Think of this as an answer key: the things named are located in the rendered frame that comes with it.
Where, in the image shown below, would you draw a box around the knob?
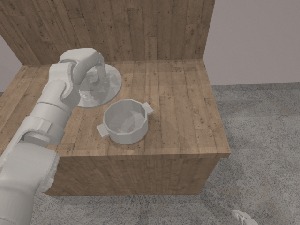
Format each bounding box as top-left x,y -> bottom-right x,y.
86,72 -> 100,87

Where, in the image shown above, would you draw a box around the lid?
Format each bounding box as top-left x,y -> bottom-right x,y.
77,64 -> 122,109

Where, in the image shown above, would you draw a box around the left robot hand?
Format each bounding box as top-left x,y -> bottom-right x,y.
60,48 -> 106,91

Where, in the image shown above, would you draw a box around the robot left upper arm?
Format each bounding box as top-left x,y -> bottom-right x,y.
0,140 -> 60,225

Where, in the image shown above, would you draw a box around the pot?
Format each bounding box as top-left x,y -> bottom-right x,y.
97,99 -> 154,144

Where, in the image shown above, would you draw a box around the left robot forearm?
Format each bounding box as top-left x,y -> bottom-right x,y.
0,57 -> 86,173

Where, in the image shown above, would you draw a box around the right robot hand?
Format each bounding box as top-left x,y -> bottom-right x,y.
231,210 -> 258,225

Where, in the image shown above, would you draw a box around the table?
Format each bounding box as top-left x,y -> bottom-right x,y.
0,0 -> 231,196

